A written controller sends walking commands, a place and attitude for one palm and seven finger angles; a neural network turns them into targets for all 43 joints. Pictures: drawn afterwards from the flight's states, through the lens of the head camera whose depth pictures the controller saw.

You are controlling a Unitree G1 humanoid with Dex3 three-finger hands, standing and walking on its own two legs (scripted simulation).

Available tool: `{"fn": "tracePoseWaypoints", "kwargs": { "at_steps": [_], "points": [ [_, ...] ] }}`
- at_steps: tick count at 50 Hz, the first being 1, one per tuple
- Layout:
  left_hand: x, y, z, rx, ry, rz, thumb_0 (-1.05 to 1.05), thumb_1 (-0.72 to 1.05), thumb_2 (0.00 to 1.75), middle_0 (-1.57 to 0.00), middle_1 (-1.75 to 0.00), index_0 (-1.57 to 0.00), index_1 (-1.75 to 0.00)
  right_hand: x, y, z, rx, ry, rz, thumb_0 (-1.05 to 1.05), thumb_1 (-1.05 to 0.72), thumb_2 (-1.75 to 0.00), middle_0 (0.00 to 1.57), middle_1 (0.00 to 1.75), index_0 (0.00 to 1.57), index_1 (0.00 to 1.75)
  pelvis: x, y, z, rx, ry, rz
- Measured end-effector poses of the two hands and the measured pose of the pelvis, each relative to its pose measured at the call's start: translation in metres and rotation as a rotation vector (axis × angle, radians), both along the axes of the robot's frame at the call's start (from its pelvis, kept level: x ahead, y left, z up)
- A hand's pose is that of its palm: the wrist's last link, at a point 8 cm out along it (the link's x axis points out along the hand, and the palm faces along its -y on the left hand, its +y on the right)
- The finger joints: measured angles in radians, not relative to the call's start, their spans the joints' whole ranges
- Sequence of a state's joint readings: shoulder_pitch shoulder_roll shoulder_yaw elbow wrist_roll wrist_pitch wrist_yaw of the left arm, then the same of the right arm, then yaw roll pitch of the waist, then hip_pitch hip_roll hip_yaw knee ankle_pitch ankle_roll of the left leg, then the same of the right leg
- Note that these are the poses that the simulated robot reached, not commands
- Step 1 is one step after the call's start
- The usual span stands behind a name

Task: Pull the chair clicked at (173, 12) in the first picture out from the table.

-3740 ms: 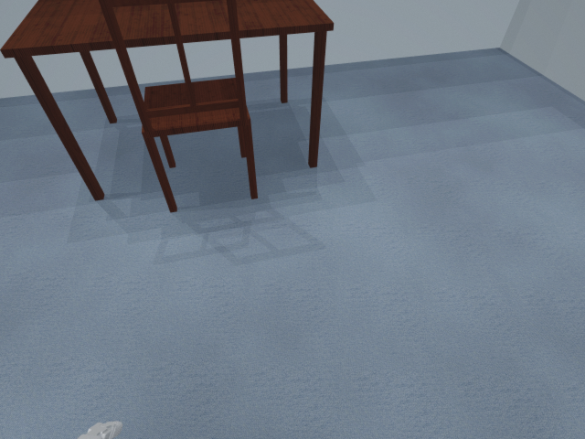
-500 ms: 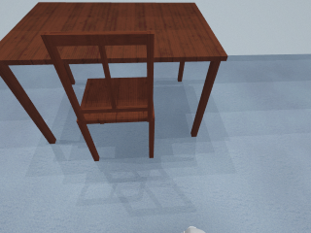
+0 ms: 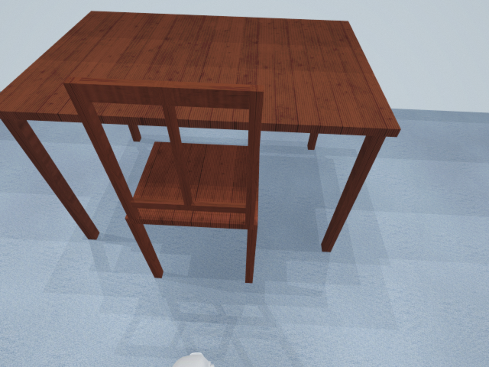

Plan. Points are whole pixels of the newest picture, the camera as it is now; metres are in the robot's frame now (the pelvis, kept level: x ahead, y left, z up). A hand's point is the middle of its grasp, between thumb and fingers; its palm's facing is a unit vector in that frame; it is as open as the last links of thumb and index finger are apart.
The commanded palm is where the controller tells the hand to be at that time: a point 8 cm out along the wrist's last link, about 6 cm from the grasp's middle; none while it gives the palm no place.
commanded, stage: take the last steps up to it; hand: left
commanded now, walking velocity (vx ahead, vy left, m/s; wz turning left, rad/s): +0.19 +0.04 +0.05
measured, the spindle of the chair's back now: (179, 161) +0.59 +0.22 -0.06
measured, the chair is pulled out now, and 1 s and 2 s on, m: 0.00 0.00 0.00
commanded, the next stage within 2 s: come to a stop and stand still in 0.12 s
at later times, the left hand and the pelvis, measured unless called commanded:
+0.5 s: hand out of the picture +0.15 +0.21 -0.18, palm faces +0.03 -0.97 -0.23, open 7.3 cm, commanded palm none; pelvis +0.11 +0.03 -0.01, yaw +0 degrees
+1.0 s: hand out of the picture +0.11 +0.23 -0.18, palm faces +0.06 -0.98 -0.19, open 7.4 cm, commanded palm none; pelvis +0.07 +0.05 +0.00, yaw +0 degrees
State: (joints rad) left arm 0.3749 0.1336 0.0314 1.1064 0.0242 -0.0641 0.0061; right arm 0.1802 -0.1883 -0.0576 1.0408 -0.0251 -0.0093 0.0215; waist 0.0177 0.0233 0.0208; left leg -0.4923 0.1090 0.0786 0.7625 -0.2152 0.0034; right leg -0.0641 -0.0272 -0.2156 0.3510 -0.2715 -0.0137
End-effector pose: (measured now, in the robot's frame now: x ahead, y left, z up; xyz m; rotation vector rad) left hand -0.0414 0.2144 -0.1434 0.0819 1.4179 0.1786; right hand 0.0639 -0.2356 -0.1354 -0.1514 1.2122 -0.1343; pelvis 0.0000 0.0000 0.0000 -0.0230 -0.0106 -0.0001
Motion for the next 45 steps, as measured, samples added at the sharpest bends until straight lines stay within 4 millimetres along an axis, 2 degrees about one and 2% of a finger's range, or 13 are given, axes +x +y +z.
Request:
{"fn": "tracePoseWaypoints", "kwargs": {
  "at_steps": [5, 8, 11, 15, 19, 25, 30, 35, 40, 45],
  "points": [
    [-0.006, 0.01, -0.019, -0.052, 0.11, 0.061, 0.01, 0.91, 0.9, -0.2, -0.3, -0.2, -0.3, 0.067, 0.028, -0.002, -0.029, -0.057, 0.075, 0.01, -0.91, -0.9, 0.2, 0.3, 0.2, 0.3, 0.038, 0.024, -0.014, -0.017, 0.002, 0.009],
    [0.009, 0.022, -0.024, -0.058, 0.146, 0.054, 0.01, 0.91, 0.9, -0.2, -0.3, -0.2, -0.3, 0.084, 0.045, -0.001, -0.032, -0.072, 0.077, 0.01, -0.91, -0.9, 0.2, 0.3, 0.2, 0.3, 0.053, 0.034, -0.016, 0.007, -0.006, -0.001],
    [0.042, 0.035, -0.019, -0.046, 0.116, 0.025, 0.01, 0.91, 0.9, -0.2, -0.3, -0.2, -0.3, 0.085, 0.054, 0.002, -0.031, -0.06, 0.028, 0.0, -0.92, -0.9, 0.2, 0.3, 0.2, 0.3, 0.067, 0.04, -0.009, 0.017, -0.006, -0.011],
    [0.096, 0.048, -0.012, -0.014, 0.029, -0.007, 0.01, 0.91, 0.9, -0.2, -0.3, -0.2, -0.3, 0.081, 0.051, 0.005, -0.051, -0.021, -0.004, -0.02, -0.95, -0.9, 0.2, 0.3, 0.2, 0.3, 0.082, 0.045, -0.003, 0.03, 0.001, -0.011],
    [0.144, 0.051, -0.009, 0.017, -0.054, -0.024, 0.01, 0.91, 0.9, -0.2, -0.3, -0.2, -0.3, 0.072, 0.051, 0.0, -0.047, 0.056, -0.011, -0.01, -0.95, -0.9, 0.2, 0.3, 0.2, 0.3, 0.095, 0.043, -0.001, 0.036, -0.001, 0.001],
    [0.185, 0.047, -0.005, 0.069, -0.102, -0.069, 0.01, 0.93, 0.9, -0.2, -0.3, -0.2, -0.3, 0.059, 0.041, -0.015, -0.007, 0.133, -0.059, 0.01, -0.94, -0.9, 0.2, 0.3, 0.2, 0.3, 0.107, 0.027, -0.006, 0.054, -0.011, -0.007],
    [0.195, 0.034, 0.002, 0.094, -0.105, -0.108, 0.01, 0.92, 0.9, -0.2, -0.3, -0.2, -0.3, 0.049, 0.029, -0.027, 0.03, 0.169, -0.101, 0.01, -0.92, -0.9, 0.2, 0.3, 0.2, 0.3, 0.106, 0.014, -0.008, 0.039, -0.005, -0.009],
    [0.195, 0.027, 0.005, 0.09, -0.123, -0.096, 0.01, 0.91, 0.9, -0.2, -0.3, -0.2, -0.3, 0.038, 0.023, -0.027, 0.029, 0.209, -0.096, 0.01, -0.91, -0.9, 0.2, 0.3, 0.2, 0.3, 0.098, 0.013, -0.007, 0.035, 0.003, 0.002],
    [0.187, 0.035, 0.004, 0.076, -0.153, -0.069, 0.01, 0.91, 0.9, -0.2, -0.3, -0.2, -0.3, 0.032, 0.026, -0.02, 0.004, 0.204, -0.07, 0.01, -0.91, -0.9, 0.2, 0.3, 0.2, 0.3, 0.084, 0.021, -0.005, 0.035, 0.006, 0.012],
    [0.167, 0.053, -0.008, 0.05, -0.146, -0.042, 0.01, 0.91, 0.9, -0.2, -0.3, -0.2, -0.3, 0.024, 0.04, -0.014, -0.029, 0.154, -0.05, 0.01, -0.91, -0.9, 0.2, 0.3, 0.2, 0.3, 0.069, 0.037, -0.009, 0.033, -0.008, 0.01]
  ]
}}
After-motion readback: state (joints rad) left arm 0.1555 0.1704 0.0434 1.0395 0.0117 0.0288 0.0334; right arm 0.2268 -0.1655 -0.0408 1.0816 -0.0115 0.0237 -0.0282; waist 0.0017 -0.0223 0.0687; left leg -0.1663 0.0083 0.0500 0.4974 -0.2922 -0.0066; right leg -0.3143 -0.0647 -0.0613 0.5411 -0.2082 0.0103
